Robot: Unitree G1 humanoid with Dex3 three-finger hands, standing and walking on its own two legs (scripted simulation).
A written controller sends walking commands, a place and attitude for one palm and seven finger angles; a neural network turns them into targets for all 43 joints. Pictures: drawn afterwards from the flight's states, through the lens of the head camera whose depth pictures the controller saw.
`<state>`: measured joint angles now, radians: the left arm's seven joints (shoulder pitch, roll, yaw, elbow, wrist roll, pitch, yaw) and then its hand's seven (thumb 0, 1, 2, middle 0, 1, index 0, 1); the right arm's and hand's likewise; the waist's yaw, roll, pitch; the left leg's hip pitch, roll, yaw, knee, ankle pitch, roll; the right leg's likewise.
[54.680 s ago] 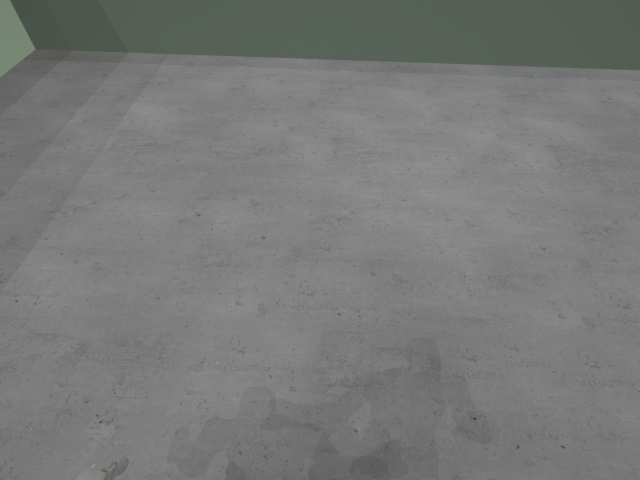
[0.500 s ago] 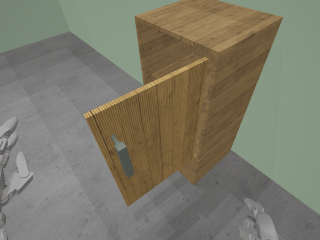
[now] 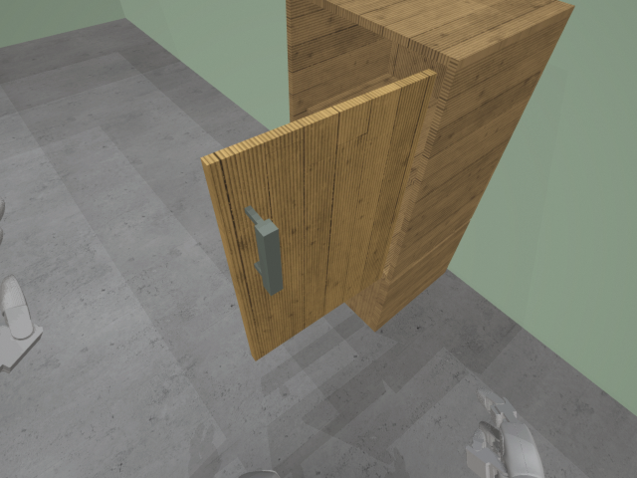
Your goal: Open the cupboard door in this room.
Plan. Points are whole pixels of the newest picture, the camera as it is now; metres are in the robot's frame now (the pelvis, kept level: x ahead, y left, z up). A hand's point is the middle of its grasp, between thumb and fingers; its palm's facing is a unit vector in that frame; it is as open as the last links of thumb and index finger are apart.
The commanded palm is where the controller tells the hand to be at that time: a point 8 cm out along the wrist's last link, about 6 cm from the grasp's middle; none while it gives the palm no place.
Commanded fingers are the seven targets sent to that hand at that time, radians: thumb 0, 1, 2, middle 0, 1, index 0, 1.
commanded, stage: step back with the hand held close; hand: left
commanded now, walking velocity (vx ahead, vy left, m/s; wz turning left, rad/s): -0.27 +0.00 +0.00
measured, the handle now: (262, 251) +0.43 +0.12 +0.00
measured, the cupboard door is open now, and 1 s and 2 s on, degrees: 86 86 86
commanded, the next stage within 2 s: stop stepping back and stand still in 0.64 s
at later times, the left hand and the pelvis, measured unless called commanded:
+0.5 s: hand (7, 403) +0.14 +0.25 +0.17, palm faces +0.41 -0.79 -0.45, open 7.4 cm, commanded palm +0.08 +0.29 +0.19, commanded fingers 0.00 0.90 0.90 -0.20 -0.30 -0.20 -0.30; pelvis -0.06 +0.00 +0.00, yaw -1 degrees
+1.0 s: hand out of the picture +0.00 +0.24 +0.17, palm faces +0.42 -0.79 -0.45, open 7.4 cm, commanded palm -0.04 +0.27 +0.19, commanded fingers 0.00 0.90 0.90 -0.20 -0.30 -0.20 -0.30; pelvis -0.19 -0.02 +0.01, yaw -1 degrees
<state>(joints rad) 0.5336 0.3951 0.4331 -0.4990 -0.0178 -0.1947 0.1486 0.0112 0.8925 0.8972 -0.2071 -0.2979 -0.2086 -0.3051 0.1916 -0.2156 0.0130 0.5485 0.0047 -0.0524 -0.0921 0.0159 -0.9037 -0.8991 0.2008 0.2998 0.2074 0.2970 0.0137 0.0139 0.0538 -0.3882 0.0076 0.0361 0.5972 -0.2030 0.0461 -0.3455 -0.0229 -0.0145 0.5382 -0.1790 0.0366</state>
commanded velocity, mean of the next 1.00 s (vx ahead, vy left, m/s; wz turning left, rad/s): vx -0.19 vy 0.02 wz -0.01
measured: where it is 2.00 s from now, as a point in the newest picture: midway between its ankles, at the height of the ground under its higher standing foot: outside the picture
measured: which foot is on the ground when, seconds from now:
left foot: down 0.00-0.42, up 0.44-0.52, down 0.54-0.86, up 0.88-1.00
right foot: down 0.00-0.22, up 0.24-0.38, down 0.40-0.58, up 0.60-0.86, down 0.88-1.00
